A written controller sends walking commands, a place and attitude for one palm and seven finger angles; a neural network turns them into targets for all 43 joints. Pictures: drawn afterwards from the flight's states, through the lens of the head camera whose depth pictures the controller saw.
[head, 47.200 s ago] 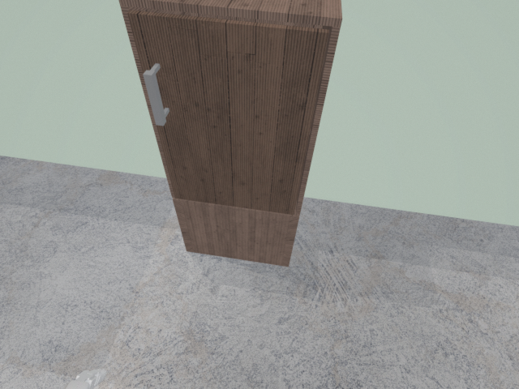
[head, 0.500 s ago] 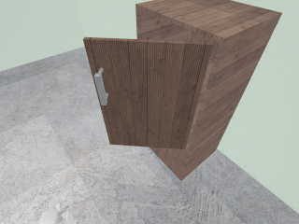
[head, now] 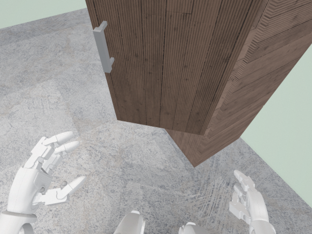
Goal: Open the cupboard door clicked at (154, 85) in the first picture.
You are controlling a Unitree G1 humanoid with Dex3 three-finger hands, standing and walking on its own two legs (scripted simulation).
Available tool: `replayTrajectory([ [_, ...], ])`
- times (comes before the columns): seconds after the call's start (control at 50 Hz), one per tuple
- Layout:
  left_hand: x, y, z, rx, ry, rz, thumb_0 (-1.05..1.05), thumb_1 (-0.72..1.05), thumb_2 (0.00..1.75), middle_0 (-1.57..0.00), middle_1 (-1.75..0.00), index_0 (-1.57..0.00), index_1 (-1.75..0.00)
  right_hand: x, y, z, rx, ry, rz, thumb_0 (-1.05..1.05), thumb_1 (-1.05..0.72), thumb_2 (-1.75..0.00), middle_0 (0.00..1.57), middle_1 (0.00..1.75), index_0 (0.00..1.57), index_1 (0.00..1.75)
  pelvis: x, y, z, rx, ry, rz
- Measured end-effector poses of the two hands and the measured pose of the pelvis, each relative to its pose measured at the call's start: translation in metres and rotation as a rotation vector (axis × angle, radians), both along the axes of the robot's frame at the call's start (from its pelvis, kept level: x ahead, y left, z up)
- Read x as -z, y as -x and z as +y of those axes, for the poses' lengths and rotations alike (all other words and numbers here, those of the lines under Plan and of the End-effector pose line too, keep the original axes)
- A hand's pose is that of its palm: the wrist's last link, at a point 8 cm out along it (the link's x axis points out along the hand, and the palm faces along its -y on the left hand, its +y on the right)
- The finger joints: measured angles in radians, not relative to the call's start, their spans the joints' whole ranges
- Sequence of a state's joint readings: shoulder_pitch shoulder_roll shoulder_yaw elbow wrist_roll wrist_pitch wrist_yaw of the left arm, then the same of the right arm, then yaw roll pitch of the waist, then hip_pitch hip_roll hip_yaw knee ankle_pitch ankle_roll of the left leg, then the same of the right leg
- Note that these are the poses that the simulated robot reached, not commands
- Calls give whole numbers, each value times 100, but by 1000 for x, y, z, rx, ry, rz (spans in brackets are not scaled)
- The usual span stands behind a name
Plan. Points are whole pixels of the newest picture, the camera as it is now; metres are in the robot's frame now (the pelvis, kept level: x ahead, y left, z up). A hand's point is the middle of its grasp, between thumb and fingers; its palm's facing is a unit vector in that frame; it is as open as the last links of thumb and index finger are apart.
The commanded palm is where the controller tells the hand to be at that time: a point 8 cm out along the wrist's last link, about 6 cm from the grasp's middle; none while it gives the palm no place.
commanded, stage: raise the hand with hooked fingers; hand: left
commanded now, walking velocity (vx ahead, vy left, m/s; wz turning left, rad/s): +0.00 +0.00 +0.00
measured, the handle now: (105, 48) +0.57 +0.22 +0.13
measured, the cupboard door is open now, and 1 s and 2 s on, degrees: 46 46 46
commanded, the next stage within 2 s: move the hooked fingers beside the handle in 1.44 s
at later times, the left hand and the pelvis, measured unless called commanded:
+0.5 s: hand (48, 153) +0.25 +0.26 +0.10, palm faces -0.10 -0.99 -0.07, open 13.0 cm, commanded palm +0.23 +0.32 +0.11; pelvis +0.01 +0.04 +0.03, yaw -2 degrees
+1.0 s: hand (25, 111) +0.31 +0.32 +0.15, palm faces -0.03 -1.00 -0.05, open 14.0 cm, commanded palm +0.28 +0.36 +0.15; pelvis +0.01 +0.04 +0.05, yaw -2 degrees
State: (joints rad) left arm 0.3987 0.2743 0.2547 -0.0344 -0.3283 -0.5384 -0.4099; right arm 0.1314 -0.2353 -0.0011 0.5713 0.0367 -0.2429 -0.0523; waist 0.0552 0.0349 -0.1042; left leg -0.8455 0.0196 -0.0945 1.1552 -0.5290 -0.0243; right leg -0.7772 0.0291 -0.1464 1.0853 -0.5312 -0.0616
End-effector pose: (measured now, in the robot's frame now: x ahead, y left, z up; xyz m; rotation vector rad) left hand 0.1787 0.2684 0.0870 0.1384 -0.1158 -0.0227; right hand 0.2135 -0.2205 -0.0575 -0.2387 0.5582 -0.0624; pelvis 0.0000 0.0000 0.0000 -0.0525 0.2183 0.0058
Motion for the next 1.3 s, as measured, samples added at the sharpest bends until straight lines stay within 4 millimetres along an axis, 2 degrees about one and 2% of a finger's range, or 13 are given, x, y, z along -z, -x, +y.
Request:
replayTrajectory([
  [0.06,12,-32,-5,130,18,153,1,26,62,-24,-71,-24,-71,12,20,7,51,-58,65,2,-90,-90,20,30,20,30,-5,-1,1,18,-13,7],
  [0.12,18,-48,2,134,65,293,0,19,59,-25,-75,-25,-76,10,43,6,121,-81,118,2,-90,-89,20,30,21,30,-15,-6,4,37,-28,4],
  [0.2,-3,-46,24,2,86,240,0,10,55,-26,-81,-26,-82,-1,69,-5,193,-51,153,2,-90,-89,20,30,21,30,-26,-14,9,54,-32,-3],
  [0.28,-20,-39,40,-59,60,126,0,1,51,-27,-87,-26,-88,-9,80,-17,199,15,174,2,-90,-90,20,30,20,30,-29,-15,18,45,-26,-6],
  [0.42,5,-47,43,63,78,211,0,-16,44,-27,-98,-27,-98,-24,72,-19,182,91,121,2,-90,-90,20,30,20,30,-28,-7,32,39,-10,-24],
  [0.5,-15,-56,49,69,66,126,-1,-25,40,-29,-104,-28,-104,-39,61,-5,168,84,50,2,-90,-90,20,30,20,30,-32,-6,37,42,-6,-50],
  [0.6,-47,-66,71,5,61,26,-1,-37,35,-30,-111,-29,-112,-49,49,19,121,40,0,2,-90,-90,20,30,20,30,-37,-6,43,33,0,-77],
  [0.68,-40,-72,84,-8,77,133,-1,-43,33,-30,-115,-30,-116,-48,46,34,92,8,2,2,-90,-90,20,30,20,30,-40,-5,46,28,0,-89],
  [0.76,-34,-78,88,5,89,207,-1,-47,31,-30,-118,-30,-118,-46,48,39,82,8,25,2,-90,-90,20,30,21,30,-44,-4,48,28,-1,-97],
  [0.94,-68,-106,100,0,81,68,-1,-50,30,-30,-119,-30,-120,-44,65,26,112,44,98,2,-90,-90,20,30,21,30,-49,-7,45,29,-3,-110],
  [1.06,-63,-121,97,29,91,172,-1,-50,30,-30,-120,-30,-120,-44,73,10,155,50,120,2,-90,-90,20,30,21,30,-53,-11,42,38,-10,-99],
  [1.18,-61,-119,81,39,99,136,-1,-50,30,-30,-120,-30,-120,-46,76,-2,166,58,130,2,-90,-90,20,30,20,30,-54,-14,37,49,-17,-94],
  [1.3,-60,-118,80,-4,106,120,-2,-50,30,-30,-120,-30,-120,-44,72,-7,163,53,137,2,-90,-90,20,30,20,30,-54,-15,29,44,-20,-94],
])
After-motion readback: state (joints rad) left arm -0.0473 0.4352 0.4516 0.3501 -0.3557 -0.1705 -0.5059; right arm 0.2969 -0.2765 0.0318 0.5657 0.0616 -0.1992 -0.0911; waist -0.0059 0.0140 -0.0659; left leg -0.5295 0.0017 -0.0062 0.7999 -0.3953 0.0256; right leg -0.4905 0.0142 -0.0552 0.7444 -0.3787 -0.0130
